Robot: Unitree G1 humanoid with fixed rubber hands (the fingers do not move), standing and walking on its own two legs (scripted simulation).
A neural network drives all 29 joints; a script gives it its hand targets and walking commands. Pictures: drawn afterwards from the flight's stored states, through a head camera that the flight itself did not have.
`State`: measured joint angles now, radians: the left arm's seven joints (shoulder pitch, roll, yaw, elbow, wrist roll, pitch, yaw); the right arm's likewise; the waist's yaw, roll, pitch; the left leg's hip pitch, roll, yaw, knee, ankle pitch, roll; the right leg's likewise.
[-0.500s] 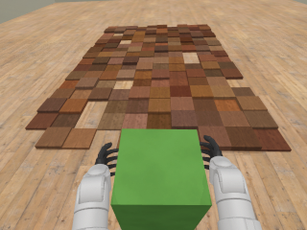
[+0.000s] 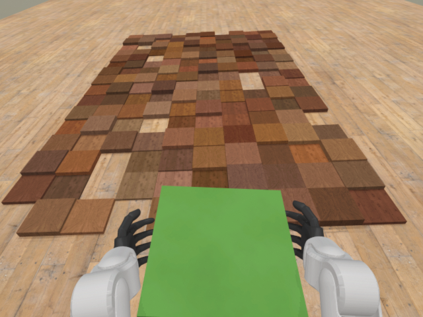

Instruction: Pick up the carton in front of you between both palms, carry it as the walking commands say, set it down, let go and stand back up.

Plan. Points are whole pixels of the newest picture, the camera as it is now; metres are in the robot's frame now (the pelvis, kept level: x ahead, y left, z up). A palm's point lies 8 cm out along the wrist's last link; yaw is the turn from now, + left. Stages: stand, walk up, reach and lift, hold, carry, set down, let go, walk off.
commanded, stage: carry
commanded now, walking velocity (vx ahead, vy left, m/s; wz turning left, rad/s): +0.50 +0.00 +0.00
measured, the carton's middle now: (217, 273) +0.24 +0.01 +0.01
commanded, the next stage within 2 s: none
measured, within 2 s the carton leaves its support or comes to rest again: neither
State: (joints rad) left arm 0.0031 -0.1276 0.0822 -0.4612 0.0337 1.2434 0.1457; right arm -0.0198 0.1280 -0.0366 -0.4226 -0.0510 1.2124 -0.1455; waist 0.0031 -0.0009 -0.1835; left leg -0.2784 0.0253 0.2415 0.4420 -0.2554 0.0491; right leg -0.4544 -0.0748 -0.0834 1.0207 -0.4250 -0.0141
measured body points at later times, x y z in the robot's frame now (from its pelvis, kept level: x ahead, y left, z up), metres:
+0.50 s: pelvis +0.30 -0.06 +0.01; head +0.30 -0.08 +0.46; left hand +0.53 +0.11 +0.08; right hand +0.56 -0.19 +0.07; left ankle +0.32 +0.09 -0.67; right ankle +0.29 -0.13 -0.74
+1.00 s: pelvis +0.63 +0.00 +0.01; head +0.65 +0.00 +0.46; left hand +0.93 +0.14 +0.10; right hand +0.91 -0.17 +0.10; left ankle +0.62 +0.07 -0.74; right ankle +0.66 -0.15 -0.67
